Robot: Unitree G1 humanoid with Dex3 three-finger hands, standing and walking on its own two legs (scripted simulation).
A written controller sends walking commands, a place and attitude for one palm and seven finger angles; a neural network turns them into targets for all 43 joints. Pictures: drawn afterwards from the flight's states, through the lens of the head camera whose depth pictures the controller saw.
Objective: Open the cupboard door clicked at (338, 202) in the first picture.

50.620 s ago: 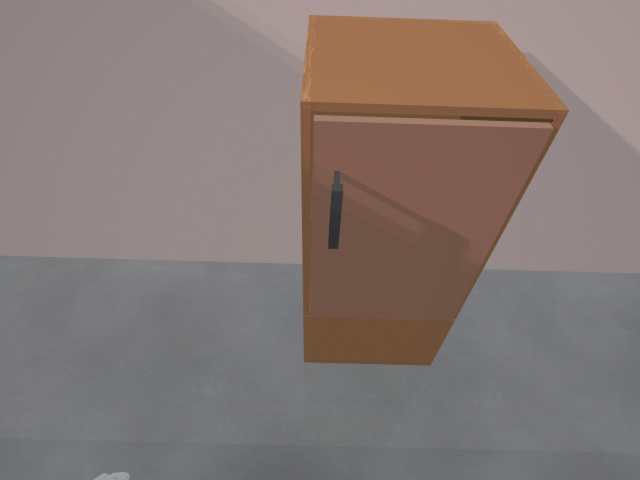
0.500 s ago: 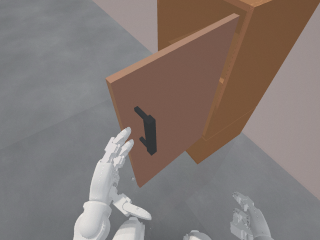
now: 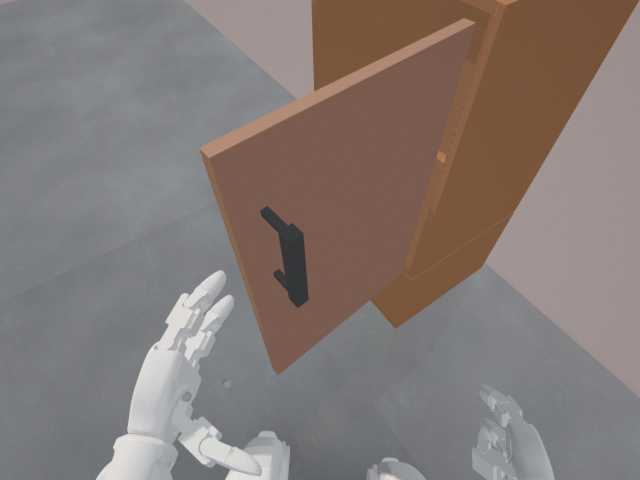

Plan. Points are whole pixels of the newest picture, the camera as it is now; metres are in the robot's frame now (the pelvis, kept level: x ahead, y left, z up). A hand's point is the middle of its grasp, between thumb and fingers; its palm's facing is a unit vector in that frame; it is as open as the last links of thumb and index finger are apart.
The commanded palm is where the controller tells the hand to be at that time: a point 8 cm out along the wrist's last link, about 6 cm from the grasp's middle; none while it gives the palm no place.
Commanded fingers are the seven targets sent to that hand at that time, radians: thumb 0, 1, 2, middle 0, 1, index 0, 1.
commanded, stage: draw the hand back to the body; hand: left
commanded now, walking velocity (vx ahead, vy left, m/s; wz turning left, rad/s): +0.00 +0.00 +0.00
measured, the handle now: (285, 259) +0.36 +0.06 +0.08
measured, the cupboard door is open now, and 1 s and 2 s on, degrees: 96 96 96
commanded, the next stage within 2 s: step back with the hand held close in 1.52 s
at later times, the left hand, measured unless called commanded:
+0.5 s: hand (114, 371) +0.20 +0.19 +0.14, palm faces -0.01 -0.99 -0.14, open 16.0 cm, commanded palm +0.18 +0.24 +0.16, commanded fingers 0.00 -0.19 0.44 -0.16 -0.30 -0.16 -0.30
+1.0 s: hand out of the picture +0.23 +0.27 +0.22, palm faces +0.36 -0.85 -0.38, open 10.7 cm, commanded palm +0.18 +0.32 +0.25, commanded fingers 0.00 0.69 0.81 -0.19 -0.30 -0.19 -0.30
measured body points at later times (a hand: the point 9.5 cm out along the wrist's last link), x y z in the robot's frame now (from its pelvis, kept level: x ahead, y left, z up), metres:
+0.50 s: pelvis +0.01 +0.02 +0.04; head +0.01 +0.01 +0.49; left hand +0.20 +0.24 +0.15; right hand +0.19 -0.22 -0.02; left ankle +0.05 +0.14 -0.64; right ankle -0.01 -0.10 -0.64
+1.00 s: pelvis +0.03 +0.03 +0.09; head +0.02 +0.02 +0.54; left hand +0.20 +0.31 +0.25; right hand +0.22 -0.18 +0.02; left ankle +0.05 +0.14 -0.64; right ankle -0.01 -0.10 -0.64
